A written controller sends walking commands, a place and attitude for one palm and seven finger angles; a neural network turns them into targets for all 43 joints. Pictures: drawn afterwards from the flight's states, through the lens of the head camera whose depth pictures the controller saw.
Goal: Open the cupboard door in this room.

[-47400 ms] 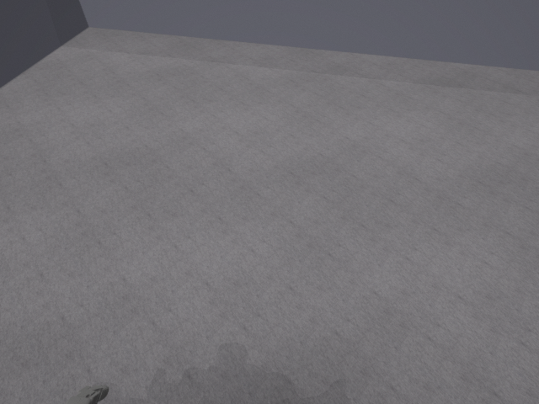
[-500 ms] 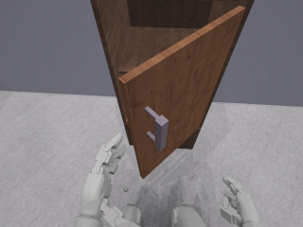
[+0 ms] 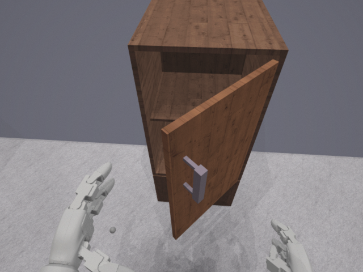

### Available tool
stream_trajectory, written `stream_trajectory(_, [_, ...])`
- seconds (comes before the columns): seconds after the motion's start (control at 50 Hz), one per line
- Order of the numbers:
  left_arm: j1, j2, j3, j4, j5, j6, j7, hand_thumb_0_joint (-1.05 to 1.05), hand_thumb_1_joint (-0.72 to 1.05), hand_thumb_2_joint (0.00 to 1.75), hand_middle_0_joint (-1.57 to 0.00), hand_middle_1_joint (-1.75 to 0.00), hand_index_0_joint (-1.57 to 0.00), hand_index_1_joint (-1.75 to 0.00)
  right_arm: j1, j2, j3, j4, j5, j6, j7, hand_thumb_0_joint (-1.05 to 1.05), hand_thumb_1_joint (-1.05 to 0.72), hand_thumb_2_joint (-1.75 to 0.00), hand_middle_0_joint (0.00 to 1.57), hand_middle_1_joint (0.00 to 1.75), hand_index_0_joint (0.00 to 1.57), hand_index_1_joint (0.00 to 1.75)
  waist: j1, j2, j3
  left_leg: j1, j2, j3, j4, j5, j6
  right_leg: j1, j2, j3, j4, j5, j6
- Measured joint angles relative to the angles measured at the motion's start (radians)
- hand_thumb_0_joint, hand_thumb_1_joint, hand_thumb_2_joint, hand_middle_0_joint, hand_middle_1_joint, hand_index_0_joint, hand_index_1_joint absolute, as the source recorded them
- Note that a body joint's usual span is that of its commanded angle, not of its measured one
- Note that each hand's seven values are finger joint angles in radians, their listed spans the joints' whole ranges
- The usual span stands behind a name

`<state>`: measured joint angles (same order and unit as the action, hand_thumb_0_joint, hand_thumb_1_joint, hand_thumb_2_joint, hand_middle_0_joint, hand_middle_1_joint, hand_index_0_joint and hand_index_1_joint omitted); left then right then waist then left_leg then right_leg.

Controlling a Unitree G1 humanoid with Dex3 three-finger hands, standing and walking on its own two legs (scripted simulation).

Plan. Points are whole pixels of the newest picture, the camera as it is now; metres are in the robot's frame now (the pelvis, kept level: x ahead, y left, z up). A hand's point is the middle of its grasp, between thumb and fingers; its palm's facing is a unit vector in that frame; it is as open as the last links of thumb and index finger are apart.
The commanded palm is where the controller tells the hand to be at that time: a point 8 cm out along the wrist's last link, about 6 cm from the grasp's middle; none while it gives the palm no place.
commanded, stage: draw the hand back to the body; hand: left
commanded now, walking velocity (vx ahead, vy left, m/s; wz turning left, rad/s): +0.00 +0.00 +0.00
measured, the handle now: (193, 179) +0.33 +0.00 +0.02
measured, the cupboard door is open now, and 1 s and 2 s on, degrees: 47 47 47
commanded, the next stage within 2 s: step back with the hand held close in 1.02 s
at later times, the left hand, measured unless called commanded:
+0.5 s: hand (29, 189) +0.20 +0.24 +0.19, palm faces +0.34 -0.86 -0.38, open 10.8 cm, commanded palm +0.15 +0.29 +0.21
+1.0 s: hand (4, 179) +0.20 +0.26 +0.22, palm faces +0.43 -0.82 -0.38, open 7.5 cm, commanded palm +0.15 +0.30 +0.23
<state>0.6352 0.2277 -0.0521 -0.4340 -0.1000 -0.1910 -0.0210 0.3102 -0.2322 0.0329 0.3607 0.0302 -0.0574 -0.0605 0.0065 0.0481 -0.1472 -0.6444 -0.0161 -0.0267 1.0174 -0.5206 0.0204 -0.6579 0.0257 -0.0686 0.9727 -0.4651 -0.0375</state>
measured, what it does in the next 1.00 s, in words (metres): rises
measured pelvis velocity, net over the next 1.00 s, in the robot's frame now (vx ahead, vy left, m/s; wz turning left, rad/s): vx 0.01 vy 0.00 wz -0.01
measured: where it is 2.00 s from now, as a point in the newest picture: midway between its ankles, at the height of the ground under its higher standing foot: outside the picture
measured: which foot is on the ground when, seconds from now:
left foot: down 0.00-1.00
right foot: down 0.00-1.00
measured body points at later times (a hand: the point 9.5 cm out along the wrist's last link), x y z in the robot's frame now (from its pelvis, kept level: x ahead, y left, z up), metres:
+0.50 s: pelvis +0.02 +0.01 +0.05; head -0.01 +0.00 +0.50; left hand +0.18 +0.28 +0.21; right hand +0.20 -0.20 -0.02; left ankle +0.00 +0.11 -0.68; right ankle +0.02 -0.10 -0.68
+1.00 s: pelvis +0.01 +0.00 +0.06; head -0.01 -0.01 +0.51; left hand +0.17 +0.30 +0.24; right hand +0.20 -0.22 -0.02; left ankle +0.00 +0.10 -0.68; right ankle +0.02 -0.10 -0.68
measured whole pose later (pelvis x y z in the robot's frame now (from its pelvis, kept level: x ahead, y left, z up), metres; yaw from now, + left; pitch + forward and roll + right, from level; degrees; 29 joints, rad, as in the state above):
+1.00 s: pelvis +0.01 +0.00 +0.06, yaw -1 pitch -5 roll -1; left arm 0.49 0.34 0.32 -0.42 -0.07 -0.08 0.11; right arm 0.21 -0.23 0.04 0.63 0.01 -0.12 -0.08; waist 0.07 0.05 0.01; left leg -0.08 -0.01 -0.01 0.45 -0.28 0.02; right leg -0.10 0.04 -0.03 0.41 -0.23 -0.03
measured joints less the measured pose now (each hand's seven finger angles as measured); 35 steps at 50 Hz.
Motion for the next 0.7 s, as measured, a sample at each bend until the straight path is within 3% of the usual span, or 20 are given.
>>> stream_trajectory(0.1, [0.033, 0.036, 0.025, -0.04, 0.056, 0.121, 0.087, -0.01, -0.31, 0.38, -0.16, -0.3, -0.16, -0.3, 0.003, 0.006, 0.01, 0.027, -0.007, 0.016, -0.038, 0.01, -0.91, -0.9, 0.2, 0.3, 0.2, 0.3, 0.009, 0.011, 0.009, 0.116, -0.002, 0.006, -0.107, 0.036, 0.007, 0.117, 0.0, 0.01, -0.108, 0.037, 0.009])
stream_trajectory(0.2, [0.014, 0.057, 0.061, -0.039, 0.069, 0.165, 0.126, -0.01, -0.16, 0.45, -0.16, -0.3, -0.17, -0.3, -0.004, 0.007, 0.028, 0.065, -0.011, -0.001, -0.053, 0.01, -0.91, -0.9, 0.2, 0.3, 0.2, 0.3, 0.021, 0.015, 0.035, 0.214, -0.008, 0.007, -0.199, 0.072, 0.013, 0.216, -0.005, 0.014, -0.2, 0.073, 0.016])
stream_trajectory(0.48, [-0.077, 0.101, 0.245, -0.029, 0.051, 0.153, 0.142, 0.0, 0.32, 0.65, -0.18, -0.3, -0.19, -0.3, -0.06, 0.01, 0.036, 0.183, -0.019, -0.059, -0.035, 0.01, -0.9, -0.9, 0.2, 0.3, 0.2, 0.3, 0.043, 0.011, 0.1, 0.43, -0.013, 0.013, -0.414, 0.16, 0.017, 0.43, -0.008, 0.026, -0.412, 0.16, 0.023])
stream_trajectory(0.7, [-0.163, 0.139, 0.4, -0.001, 0.029, 0.118, 0.144, 0.01, 0.7, 0.81, -0.2, -0.3, -0.2, -0.3, -0.097, 0.002, 0.018, 0.239, -0.021, -0.06, -0.024, 0.01, -0.9, -0.9, 0.2, 0.3, 0.2, 0.3, 0.063, 0.007, 0.135, 0.52, -0.007, 0.016, -0.517, 0.21, 0.011, 0.518, -0.001, 0.032, -0.514, 0.21, 0.018])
